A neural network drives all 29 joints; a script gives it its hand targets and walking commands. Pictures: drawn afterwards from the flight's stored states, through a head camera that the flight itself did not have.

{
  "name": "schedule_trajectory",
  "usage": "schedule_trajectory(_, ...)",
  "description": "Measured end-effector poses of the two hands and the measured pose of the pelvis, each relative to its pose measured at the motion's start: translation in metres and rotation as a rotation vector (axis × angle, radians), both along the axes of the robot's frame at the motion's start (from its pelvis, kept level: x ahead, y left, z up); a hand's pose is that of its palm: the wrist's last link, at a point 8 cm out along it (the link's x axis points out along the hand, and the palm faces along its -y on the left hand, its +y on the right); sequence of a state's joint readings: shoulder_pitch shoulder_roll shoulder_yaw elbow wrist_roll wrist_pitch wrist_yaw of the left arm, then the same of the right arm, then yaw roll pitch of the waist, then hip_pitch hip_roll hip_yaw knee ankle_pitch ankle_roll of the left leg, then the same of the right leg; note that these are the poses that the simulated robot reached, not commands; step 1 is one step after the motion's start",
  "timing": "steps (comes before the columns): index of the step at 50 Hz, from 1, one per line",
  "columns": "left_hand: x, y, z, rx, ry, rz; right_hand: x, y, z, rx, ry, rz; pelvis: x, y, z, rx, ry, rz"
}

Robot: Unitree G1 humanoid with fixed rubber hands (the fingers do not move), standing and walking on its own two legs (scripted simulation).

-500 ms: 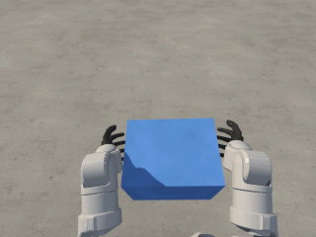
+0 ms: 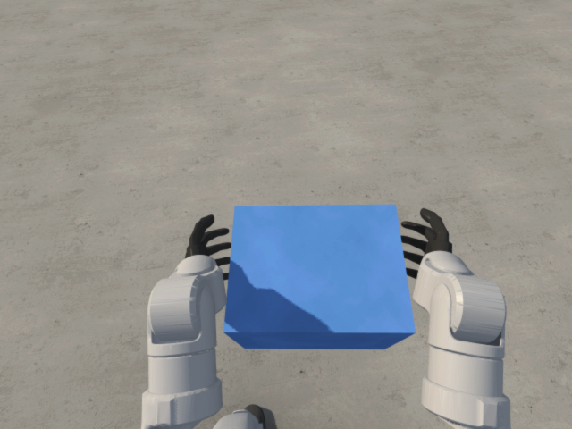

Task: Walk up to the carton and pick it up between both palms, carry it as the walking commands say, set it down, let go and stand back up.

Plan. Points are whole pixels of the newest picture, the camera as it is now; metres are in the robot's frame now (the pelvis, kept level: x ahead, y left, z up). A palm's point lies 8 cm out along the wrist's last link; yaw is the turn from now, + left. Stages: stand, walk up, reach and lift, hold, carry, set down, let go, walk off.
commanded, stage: carry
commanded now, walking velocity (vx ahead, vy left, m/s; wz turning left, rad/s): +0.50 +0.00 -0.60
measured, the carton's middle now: (314, 282) +0.32 -0.01 -0.01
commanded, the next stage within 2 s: none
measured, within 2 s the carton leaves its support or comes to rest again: neither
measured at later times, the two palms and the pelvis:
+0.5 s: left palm (316, 120) +0.61 -0.01 +0.06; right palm (486, 155) +0.52 -0.30 +0.07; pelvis +0.29 -0.06 -0.01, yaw -18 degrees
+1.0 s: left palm (402, 35) +0.89 -0.22 +0.09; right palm (544, 75) +0.71 -0.45 +0.10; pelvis +0.57 -0.15 +0.02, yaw -39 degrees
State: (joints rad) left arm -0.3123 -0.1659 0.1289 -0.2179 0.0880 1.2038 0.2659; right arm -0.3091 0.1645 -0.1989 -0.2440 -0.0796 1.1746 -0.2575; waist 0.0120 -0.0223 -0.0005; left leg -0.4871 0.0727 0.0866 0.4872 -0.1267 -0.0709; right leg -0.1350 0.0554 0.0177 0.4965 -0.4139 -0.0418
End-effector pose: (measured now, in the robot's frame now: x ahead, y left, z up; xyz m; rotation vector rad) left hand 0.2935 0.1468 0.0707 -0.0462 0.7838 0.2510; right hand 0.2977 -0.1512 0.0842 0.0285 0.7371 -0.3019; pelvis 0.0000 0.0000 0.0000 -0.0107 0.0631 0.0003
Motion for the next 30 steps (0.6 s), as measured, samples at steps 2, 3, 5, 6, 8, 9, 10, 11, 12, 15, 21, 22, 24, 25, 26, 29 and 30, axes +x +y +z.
schedule_trajectory(2, 0.033, -0.001, 0.000, -0.019, -0.023, -0.028, 0.022, -0.001, 0.003, -0.019, -0.022, -0.026, 0.026, 0.008, -0.004, 0.022, 0.004, -0.050)
schedule_trajectory(3, 0.047, -0.002, 0.000, -0.028, -0.018, -0.040, 0.031, -0.002, 0.005, -0.025, -0.017, -0.041, 0.037, 0.011, -0.003, 0.025, 0.008, -0.073)
schedule_trajectory(5, 0.071, -0.009, 0.002, -0.028, 0.007, -0.073, 0.045, -0.008, 0.007, -0.028, 0.008, -0.077, 0.058, 0.015, 0.004, 0.018, 0.014, -0.115)
schedule_trajectory(6, 0.083, -0.013, 0.004, -0.025, 0.020, -0.093, 0.051, -0.012, 0.009, -0.028, 0.022, -0.096, 0.069, 0.016, 0.008, 0.013, 0.016, -0.133)
schedule_trajectory(8, 0.107, -0.024, 0.008, -0.022, 0.040, -0.133, 0.063, -0.021, 0.012, -0.024, 0.043, -0.139, 0.090, 0.017, 0.015, 0.003, 0.019, -0.166)
schedule_trajectory(9, 0.119, -0.030, 0.010, -0.021, 0.043, -0.153, 0.070, -0.026, 0.014, -0.021, 0.046, -0.162, 0.100, 0.017, 0.017, -0.001, 0.019, -0.181)
schedule_trajectory(10, 0.131, -0.037, 0.012, -0.022, 0.042, -0.174, 0.076, -0.032, 0.016, -0.018, 0.044, -0.184, 0.111, 0.017, 0.019, -0.005, 0.018, -0.195)
schedule_trajectory(11, 0.144, -0.044, 0.013, -0.022, 0.037, -0.193, 0.084, -0.038, 0.018, -0.017, 0.039, -0.205, 0.121, 0.015, 0.020, -0.006, 0.017, -0.207)
schedule_trajectory(12, 0.157, -0.052, 0.015, -0.021, 0.030, -0.211, 0.092, -0.045, 0.020, -0.014, 0.032, -0.224, 0.132, 0.013, 0.021, -0.006, 0.015, -0.218)
schedule_trajectory(15, 0.196, -0.076, 0.020, -0.012, 0.004, -0.256, 0.118, -0.067, 0.022, -0.004, 0.006, -0.269, 0.167, 0.004, 0.018, -0.002, 0.007, -0.251)
schedule_trajectory(21, 0.278, -0.131, 0.009, 0.010, -0.024, -0.308, 0.184, -0.118, 0.003, 0.006, -0.019, -0.311, 0.247, -0.036, -0.007, -0.004, -0.012, -0.285)
schedule_trajectory(22, 0.290, -0.140, 0.005, 0.020, -0.017, -0.317, 0.195, -0.126, -0.003, 0.017, -0.012, -0.320, 0.258, -0.043, -0.009, -0.021, -0.012, -0.289)
schedule_trajectory(24, 0.311, -0.154, -0.004, 0.031, 0.017, -0.324, 0.214, -0.140, -0.013, 0.028, 0.023, -0.334, 0.278, -0.054, -0.009, -0.022, -0.008, -0.303)
schedule_trajectory(25, 0.320, -0.160, -0.008, 0.036, 0.039, -0.329, 0.222, -0.145, -0.017, 0.032, 0.045, -0.339, 0.287, -0.058, -0.007, -0.019, -0.006, -0.309)
schedule_trajectory(26, 0.328, -0.166, -0.012, 0.041, 0.061, -0.337, 0.229, -0.150, -0.020, 0.035, 0.067, -0.344, 0.297, -0.063, -0.004, -0.018, -0.005, -0.316)
schedule_trajectory(29, 0.355, -0.182, -0.017, 0.050, 0.106, -0.362, 0.252, -0.165, -0.024, 0.043, 0.111, -0.361, 0.327, -0.074, 0.004, -0.013, 0.003, -0.348)
schedule_trajectory(30, 0.366, -0.188, -0.017, 0.051, 0.112, -0.369, 0.261, -0.170, -0.024, 0.044, 0.116, -0.367, 0.338, -0.077, 0.007, -0.010, 0.007, -0.360)
